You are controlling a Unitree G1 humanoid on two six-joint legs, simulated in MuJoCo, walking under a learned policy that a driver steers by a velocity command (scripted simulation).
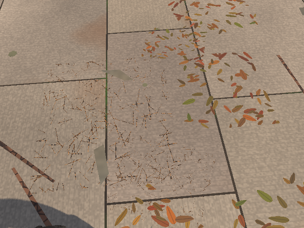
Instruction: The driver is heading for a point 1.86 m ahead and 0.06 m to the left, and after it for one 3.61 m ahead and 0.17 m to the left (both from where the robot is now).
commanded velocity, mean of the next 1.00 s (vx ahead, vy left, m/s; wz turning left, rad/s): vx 0.05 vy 0.00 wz -0.19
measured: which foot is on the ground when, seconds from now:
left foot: up 0.00-0.42, down 0.44-1.00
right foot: down 0.00-1.00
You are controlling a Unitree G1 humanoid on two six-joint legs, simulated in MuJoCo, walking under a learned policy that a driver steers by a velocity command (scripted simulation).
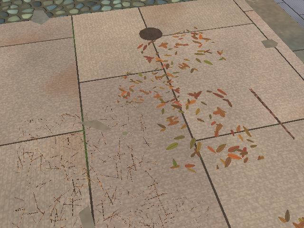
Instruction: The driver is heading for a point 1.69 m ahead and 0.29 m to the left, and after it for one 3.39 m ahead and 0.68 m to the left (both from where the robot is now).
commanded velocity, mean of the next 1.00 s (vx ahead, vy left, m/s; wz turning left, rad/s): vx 0.05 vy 0.00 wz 0.00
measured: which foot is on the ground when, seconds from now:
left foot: down 0.00-1.00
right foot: down 0.00-1.00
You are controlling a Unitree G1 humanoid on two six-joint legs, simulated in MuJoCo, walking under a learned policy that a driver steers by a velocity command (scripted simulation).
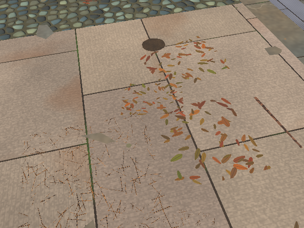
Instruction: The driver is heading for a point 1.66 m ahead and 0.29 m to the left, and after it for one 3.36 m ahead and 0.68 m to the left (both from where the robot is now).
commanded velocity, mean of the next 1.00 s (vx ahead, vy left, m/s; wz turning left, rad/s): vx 0.46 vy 0.00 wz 0.00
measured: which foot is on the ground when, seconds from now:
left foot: down 0.00-0.02, up 0.04-0.44, down 0.46-1.00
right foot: down 0.00-0.46, up 0.48-1.00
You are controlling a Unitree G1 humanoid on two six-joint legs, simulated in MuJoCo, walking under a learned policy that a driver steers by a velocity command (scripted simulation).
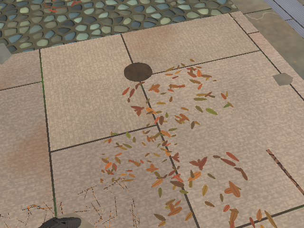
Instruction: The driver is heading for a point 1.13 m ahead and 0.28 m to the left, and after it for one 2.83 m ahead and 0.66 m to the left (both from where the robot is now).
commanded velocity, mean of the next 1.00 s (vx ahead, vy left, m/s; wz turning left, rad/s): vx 0.50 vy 0.00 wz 0.41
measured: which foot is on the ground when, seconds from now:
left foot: down 0.00-0.02, up 0.04-0.54, down 0.56-1.00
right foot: up 0.00-0.00, down 0.02-0.56, up 0.58-1.00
